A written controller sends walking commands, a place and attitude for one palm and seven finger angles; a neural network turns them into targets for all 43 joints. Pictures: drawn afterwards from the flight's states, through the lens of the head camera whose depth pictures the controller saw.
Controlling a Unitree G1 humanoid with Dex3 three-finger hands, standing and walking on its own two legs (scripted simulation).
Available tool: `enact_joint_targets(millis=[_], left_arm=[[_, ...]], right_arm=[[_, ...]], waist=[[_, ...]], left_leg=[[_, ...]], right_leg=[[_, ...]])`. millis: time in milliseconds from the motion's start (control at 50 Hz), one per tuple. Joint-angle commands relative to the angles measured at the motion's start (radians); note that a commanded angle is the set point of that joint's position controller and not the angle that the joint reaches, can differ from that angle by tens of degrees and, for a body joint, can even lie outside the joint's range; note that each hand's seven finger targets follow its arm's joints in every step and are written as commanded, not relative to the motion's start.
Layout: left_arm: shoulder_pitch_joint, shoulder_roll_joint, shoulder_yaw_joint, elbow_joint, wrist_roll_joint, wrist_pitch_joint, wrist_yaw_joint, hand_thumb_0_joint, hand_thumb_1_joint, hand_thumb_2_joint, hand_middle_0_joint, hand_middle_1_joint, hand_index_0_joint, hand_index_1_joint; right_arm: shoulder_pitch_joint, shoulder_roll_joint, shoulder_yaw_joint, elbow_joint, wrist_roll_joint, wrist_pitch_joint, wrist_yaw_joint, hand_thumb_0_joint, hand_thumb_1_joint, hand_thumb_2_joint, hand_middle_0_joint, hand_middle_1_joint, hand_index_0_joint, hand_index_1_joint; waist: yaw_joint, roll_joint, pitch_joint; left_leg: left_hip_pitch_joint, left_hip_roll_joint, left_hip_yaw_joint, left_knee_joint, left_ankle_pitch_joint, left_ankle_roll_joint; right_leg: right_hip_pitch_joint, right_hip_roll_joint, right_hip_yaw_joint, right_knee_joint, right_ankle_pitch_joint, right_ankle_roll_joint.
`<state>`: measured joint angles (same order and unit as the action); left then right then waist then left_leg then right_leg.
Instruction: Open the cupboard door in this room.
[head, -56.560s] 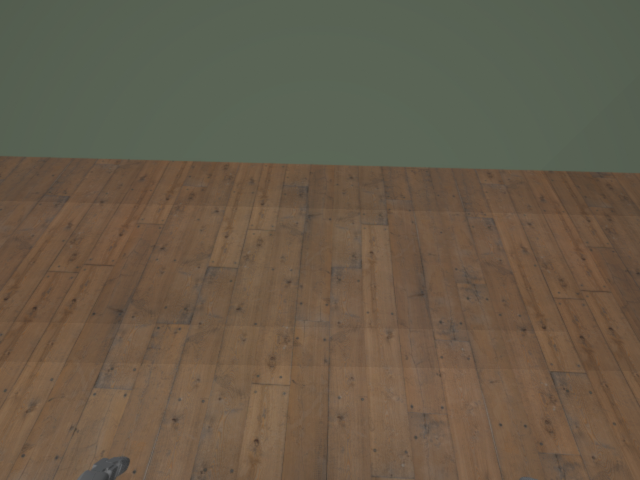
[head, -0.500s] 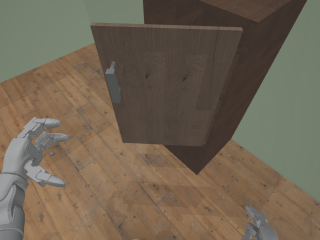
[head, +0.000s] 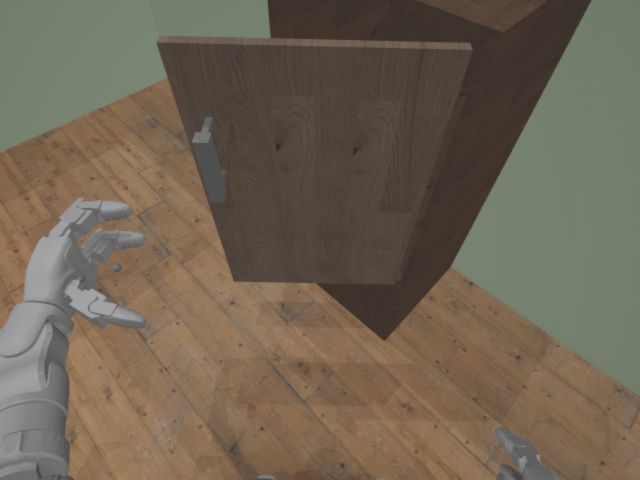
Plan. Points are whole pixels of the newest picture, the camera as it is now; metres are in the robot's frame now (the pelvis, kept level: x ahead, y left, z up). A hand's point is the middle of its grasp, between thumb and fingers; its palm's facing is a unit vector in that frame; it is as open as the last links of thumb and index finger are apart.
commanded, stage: move the hooked fingers beside the handle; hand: left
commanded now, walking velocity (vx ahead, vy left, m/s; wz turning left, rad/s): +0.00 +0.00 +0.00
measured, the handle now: (213, 160) +0.56 +0.19 +0.06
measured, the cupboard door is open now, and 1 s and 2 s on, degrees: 43 43 43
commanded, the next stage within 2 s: none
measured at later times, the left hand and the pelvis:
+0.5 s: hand (141, 222) +0.42 +0.25 +0.07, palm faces +0.03 -1.00 -0.01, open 14.0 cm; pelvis +0.00 +0.00 -0.01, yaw -1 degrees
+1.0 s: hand (163, 184) +0.49 +0.24 +0.07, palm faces +0.01 -1.00 -0.01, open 14.0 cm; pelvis +0.00 +0.01 -0.02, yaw -2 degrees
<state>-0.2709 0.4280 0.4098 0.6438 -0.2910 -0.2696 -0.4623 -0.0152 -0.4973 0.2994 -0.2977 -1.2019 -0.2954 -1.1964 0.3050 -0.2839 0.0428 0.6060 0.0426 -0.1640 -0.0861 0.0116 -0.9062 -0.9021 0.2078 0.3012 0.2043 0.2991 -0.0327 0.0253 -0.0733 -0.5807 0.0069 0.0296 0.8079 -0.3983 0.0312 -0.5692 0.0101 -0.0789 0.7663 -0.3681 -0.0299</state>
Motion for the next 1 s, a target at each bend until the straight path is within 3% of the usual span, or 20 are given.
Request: enact_joint_targets(millis=[0,20,60,120,140,220,300,340,380,460,540,580,640,680,720,740,800,860,900,980], left_arm=[[-0.313,0.271,0.076,-0.15,-0.01,-0.071,0.021,0.0,-0.5,0.3,-0.3,-1.2,-0.3,-1.2],[-0.362,0.283,0.075,-0.147,-0.009,-0.078,0.021,0.0,-0.5,0.3,-0.3,-1.2,-0.3,-1.2],[-0.37,0.336,0.122,-0.13,-0.003,-0.095,0.023,0.0,-0.5,0.3,-0.3,-1.2,-0.3,-1.2],[-0.491,0.304,0.064,-0.119,0.014,-0.122,0.021,0.0,-0.5,0.3,-0.3,-1.2,-0.3,-1.2],[-0.489,0.303,0.064,-0.116,0.016,-0.129,0.019,0.0,-0.5,0.3,-0.3,-1.2,-0.3,-1.2],[-0.546,0.281,0.033,-0.022,0.021,-0.124,0.019,0.0,-0.5,0.3,-0.3,-1.2,-0.3,-1.2],[-0.539,0.34,0.087,0.079,0.033,-0.106,0.031,0.0,-0.5,0.3,-0.3,-1.2,-0.3,-1.2],[-0.568,0.356,0.092,0.098,0.045,-0.109,0.037,0.0,-0.5,0.3,-0.3,-1.2,-0.3,-1.2],[-0.642,0.381,0.096,0.121,0.059,-0.123,0.047,0.0,-0.5,0.3,-0.3,-1.2,-0.3,-1.2],[-0.68,0.436,0.139,0.115,0.069,-0.171,0.047,0.0,-0.5,0.3,-0.3,-1.2,-0.3,-1.2],[-0.745,0.376,0.072,0.19,0.071,-0.171,0.019,0.0,-0.5,0.3,-0.3,-1.2,-0.3,-1.2],[-0.766,0.393,0.074,0.244,0.074,-0.155,0.006,0.0,-0.5,0.3,-0.3,-1.2,-0.3,-1.2],[-0.821,0.394,0.059,0.224,0.081,-0.151,-0.002,0.0,-0.5,0.3,-0.3,-1.2,-0.3,-1.2],[-0.855,0.368,0.038,0.241,0.08,-0.152,0.011,0.0,-0.5,0.3,-0.3,-1.2,-0.3,-1.2],[-0.907,0.381,0.045,0.239,0.083,-0.162,0.031,0.0,-0.5,0.3,-0.3,-1.2,-0.3,-1.2],[-0.923,0.423,0.076,0.255,0.093,-0.164,0.043,0.0,-0.5,0.3,-0.3,-1.2,-0.3,-1.2],[-0.976,0.436,0.073,0.307,0.113,-0.159,0.074,0.0,-0.5,0.3,-0.3,-1.2,-0.3,-1.2],[-0.991,0.521,0.118,0.33,0.149,-0.159,0.092,0.0,-0.5,0.3,-0.3,-1.2,-0.3,-1.2],[-1.005,0.49,0.085,0.343,0.16,-0.157,0.095,0.0,-0.5,0.3,-0.3,-1.2,-0.3,-1.2],[-1.031,0.551,0.126,0.374,0.161,-0.155,0.087,0.0,-0.5,0.3,-0.3,-1.2,-0.3,-1.2]], right_arm=[[0.02,-0.152,-0.065,-0.117,0.002,-0.025,-0.011,0.0,-0.9,-0.9,0.2,0.3,0.2,0.3],[0.027,-0.156,-0.066,-0.112,0.001,-0.021,-0.012,0.0,-0.9,-0.9,0.2,0.3,0.2,0.3],[0.041,-0.159,-0.069,-0.105,-0.002,-0.011,-0.012,0.0,-0.9,-0.9,0.2,0.3,0.2,0.3],[0.053,-0.153,-0.067,-0.086,-0.003,-0.001,-0.012,0.0,-0.9,-0.9,0.2,0.3,0.2,0.3],[0.06,-0.153,-0.069,-0.084,-0.005,0.002,-0.011,0.0,-0.9,-0.9,0.2,0.3,0.2,0.3],[0.079,-0.16,-0.07,-0.066,-0.004,0.016,-0.009,0.0,-0.9,-0.9,0.2,0.3,0.2,0.3],[0.095,-0.169,-0.071,-0.067,-0.005,0.04,-0.003,0.0,-0.9,-0.9,0.2,0.3,0.2,0.3],[0.106,-0.167,-0.067,-0.073,-0.009,0.051,0.004,0.0,-0.9,-0.9,0.2,0.3,0.2,0.3],[0.114,-0.168,-0.067,-0.067,-0.011,0.063,0.006,0.0,-0.9,-0.9,0.2,0.3,0.2,0.3],[0.135,-0.168,-0.073,-0.07,-0.017,0.08,0.012,0.0,-0.9,-0.9,0.2,0.3,0.2,0.3],[0.146,-0.169,-0.07,-0.055,-0.013,0.099,0.016,0.0,-0.9,-0.9,0.2,0.3,0.2,0.3],[0.159,-0.18,-0.072,-0.043,-0.013,0.11,0.014,0.0,-0.9,-0.9,0.2,0.3,0.2,0.3],[0.175,-0.182,-0.074,-0.043,-0.017,0.123,0.013,0.0,-0.9,-0.9,0.2,0.3,0.2,0.3],[0.182,-0.181,-0.075,-0.034,-0.019,0.128,0.015,0.0,-0.9,-0.9,0.2,0.3,0.2,0.3],[0.193,-0.184,-0.073,-0.028,-0.024,0.133,0.017,0.0,-0.9,-0.9,0.2,0.3,0.2,0.3],[0.201,-0.189,-0.074,-0.023,-0.025,0.138,0.017,0.0,-0.9,-0.9,0.2,0.3,0.2,0.3],[0.208,-0.192,-0.068,-0.018,-0.027,0.147,0.02,0.0,-0.9,-0.9,0.2,0.3,0.2,0.3],[0.228,-0.196,-0.063,-0.028,-0.033,0.16,0.023,0.0,-0.9,-0.9,0.2,0.3,0.2,0.3],[0.233,-0.192,-0.06,-0.031,-0.037,0.166,0.03,0.0,-0.9,-0.9,0.2,0.3,0.2,0.3],[0.261,-0.205,-0.061,-0.034,-0.041,0.184,0.031,0.0,-0.9,-0.9,0.2,0.3,0.2,0.3]], waist=[[-0.003,0.019,-0.255],[-0.012,0.003,-0.26],[-0.002,0.025,-0.303],[-0.03,0.064,-0.303],[-0.022,0.098,-0.328],[-0.041,0.061,-0.309],[-0.027,0.011,-0.324],[-0.022,0.03,-0.331],[-0.04,0.027,-0.322],[-0.033,0.061,-0.407],[-0.07,0.082,-0.365],[-0.08,0.072,-0.343],[-0.082,0.113,-0.4],[-0.095,0.103,-0.379],[-0.101,0.102,-0.388],[-0.099,0.106,-0.403],[-0.12,0.082,-0.38],[-0.105,0.114,-0.432],[-0.119,0.139,-0.429],[-0.125,0.103,-0.475]], left_leg=[[0.108,-0.008,-0.052,-0.105,0.262,-0.006],[0.107,-0.005,-0.052,-0.098,0.265,-0.005],[0.11,-0.007,-0.049,-0.094,0.279,-0.005],[0.136,-0.002,-0.054,-0.079,0.294,-0.003],[0.154,-0.002,-0.057,-0.081,0.305,-0.007],[0.145,0.003,-0.066,-0.074,0.298,-0.007],[0.082,-0.001,-0.055,-0.072,0.284,-0.004],[0.073,-0.002,-0.054,-0.067,0.307,-0.004],[0.056,0.001,-0.052,-0.058,0.284,-0.002],[0.08,0.002,-0.049,-0.034,0.343,-0.001],[0.081,0.009,-0.053,-0.025,0.327,0.0],[0.066,0.012,-0.058,-0.02,0.309,0.001],[0.118,0.015,-0.072,-0.014,0.364,-0.005],[0.126,0.02,-0.08,-0.008,0.35,-0.008],[0.126,0.021,-0.091,-0.002,0.352,-0.009],[0.126,0.024,-0.096,0.0,0.35,-0.013],[0.072,0.021,-0.094,0.006,0.294,-0.007],[0.061,0.018,-0.092,0.022,0.33,-0.009],[0.071,0.021,-0.091,0.029,0.333,-0.01],[0.051,0.025,-0.09,0.048,0.368,-0.006]], right_leg=[[0.12,-0.001,0.056,-0.077,0.255,0.007],[0.126,0.0,0.059,-0.074,0.261,0.007],[0.148,0.001,0.067,-0.069,0.276,0.007],[0.104,0.005,0.065,-0.059,0.276,0.004],[0.1,0.006,0.064,-0.057,0.274,0.002],[0.061,0.009,0.055,-0.054,0.258,0.001],[0.096,0.003,0.063,-0.05,0.275,0.007],[0.101,0.006,0.063,-0.037,0.296,0.004],[0.08,0.008,0.066,-0.034,0.279,0.008],[0.111,0.014,0.078,-0.015,0.334,0.006],[0.034,0.02,0.068,-0.016,0.298,0.006],[0.005,0.019,0.065,-0.018,0.277,0.006],[-0.022,0.021,0.056,-0.004,0.283,0.003],[-0.07,0.023,0.05,-0.007,0.251,0.005],[-0.089,0.027,0.045,0.003,0.236,0.002],[-0.091,0.027,0.046,0.008,0.229,0.003],[-0.102,0.024,0.05,0.008,0.201,0.009],[-0.08,0.026,0.054,0.03,0.231,0.006],[-0.111,0.027,0.051,0.031,0.224,0.008],[-0.08,0.034,0.055,0.039,0.265,0.009]])
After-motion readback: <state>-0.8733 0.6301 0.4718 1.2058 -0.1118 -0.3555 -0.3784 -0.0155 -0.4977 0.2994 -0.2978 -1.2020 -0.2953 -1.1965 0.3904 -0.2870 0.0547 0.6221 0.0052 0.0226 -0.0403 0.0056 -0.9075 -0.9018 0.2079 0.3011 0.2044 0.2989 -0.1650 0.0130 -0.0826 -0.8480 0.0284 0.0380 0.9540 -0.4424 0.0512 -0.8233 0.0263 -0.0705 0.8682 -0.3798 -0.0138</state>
